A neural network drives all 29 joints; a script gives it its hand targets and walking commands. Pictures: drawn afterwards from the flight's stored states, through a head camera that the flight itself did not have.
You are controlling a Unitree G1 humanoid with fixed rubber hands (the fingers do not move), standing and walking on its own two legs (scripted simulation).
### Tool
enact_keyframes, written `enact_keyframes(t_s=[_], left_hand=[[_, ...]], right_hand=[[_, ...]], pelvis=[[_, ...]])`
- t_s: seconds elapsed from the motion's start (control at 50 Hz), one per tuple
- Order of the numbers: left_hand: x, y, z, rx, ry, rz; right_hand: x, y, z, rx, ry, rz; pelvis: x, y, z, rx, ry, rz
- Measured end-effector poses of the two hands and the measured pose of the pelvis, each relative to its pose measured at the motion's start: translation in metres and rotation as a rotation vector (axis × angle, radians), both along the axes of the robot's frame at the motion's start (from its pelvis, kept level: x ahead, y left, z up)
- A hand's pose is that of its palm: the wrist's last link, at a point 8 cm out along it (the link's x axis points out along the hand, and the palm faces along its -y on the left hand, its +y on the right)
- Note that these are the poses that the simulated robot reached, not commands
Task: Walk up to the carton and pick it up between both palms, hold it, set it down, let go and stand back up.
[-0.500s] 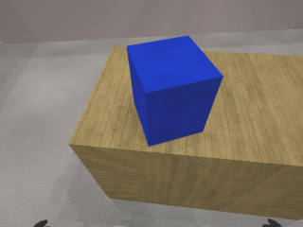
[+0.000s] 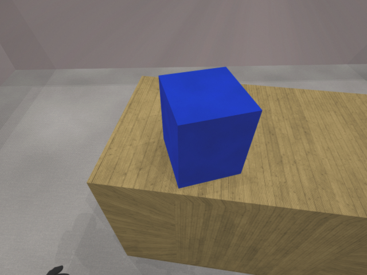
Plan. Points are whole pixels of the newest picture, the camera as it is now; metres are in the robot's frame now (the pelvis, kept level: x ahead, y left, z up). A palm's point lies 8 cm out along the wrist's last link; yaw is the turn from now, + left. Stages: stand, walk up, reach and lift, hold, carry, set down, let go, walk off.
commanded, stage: walk up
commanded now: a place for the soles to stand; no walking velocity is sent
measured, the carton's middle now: (202, 127) +0.51 -0.03 +0.04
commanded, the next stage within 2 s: none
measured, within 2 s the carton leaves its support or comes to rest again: neither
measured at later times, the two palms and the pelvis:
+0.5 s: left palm out of the picture +0.09 +0.33 -0.11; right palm out of the picture +0.10 -0.28 -0.11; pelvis +0.02 +0.03 +0.00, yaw -1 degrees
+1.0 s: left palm out of the picture +0.11 +0.33 -0.11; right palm out of the picture +0.09 -0.28 -0.11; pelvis +0.03 +0.02 +0.00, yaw -2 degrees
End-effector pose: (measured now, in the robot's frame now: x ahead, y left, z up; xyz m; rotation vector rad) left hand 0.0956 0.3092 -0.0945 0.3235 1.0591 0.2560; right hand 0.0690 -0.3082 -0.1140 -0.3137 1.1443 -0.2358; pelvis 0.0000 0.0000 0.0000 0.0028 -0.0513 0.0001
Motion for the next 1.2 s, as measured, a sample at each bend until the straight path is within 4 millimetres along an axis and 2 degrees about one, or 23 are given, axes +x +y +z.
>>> enact_keyframes(t_s=[0.12,0.24,0.44,0.58,0.82,1.06,1.2], left_hand=[[-0.014,0.009,-0.011,-0.014,0.055,0.019],[-0.019,0.013,-0.018,-0.025,0.090,0.022],[-0.007,0.018,-0.021,-0.021,0.095,0.006],[0.004,0.022,-0.019,-0.008,0.085,-0.005],[0.016,0.022,-0.017,0.006,0.082,-0.021],[0.019,0.017,-0.017,0.008,0.077,-0.034],[0.025,0.008,-0.020,0.013,0.079,-0.040]], right_hand=[[-0.005,0.013,0.001,0.001,0.027,-0.008],[0.003,0.022,0.003,-0.005,0.024,-0.011],[0.029,0.030,0.008,-0.010,-0.019,-0.013],[0.037,0.032,0.007,-0.007,-0.028,-0.019],[0.031,0.031,0.003,-0.003,-0.005,-0.039],[0.024,0.025,0.002,-0.006,-0.003,-0.047],[0.018,0.010,-0.004,-0.009,0.004,-0.063]], pelvis=[[0.002,0.008,0.000,0.001,0.006,-0.005],[0.008,0.016,0.000,0.001,0.009,-0.009],[0.017,0.024,0.000,-0.002,0.010,-0.015],[0.022,0.027,-0.001,-0.003,0.010,-0.019],[0.026,0.027,-0.001,-0.002,0.010,-0.025],[0.026,0.023,-0.003,0.002,0.008,-0.032],[0.041,0.011,-0.009,0.013,0.000,-0.037]])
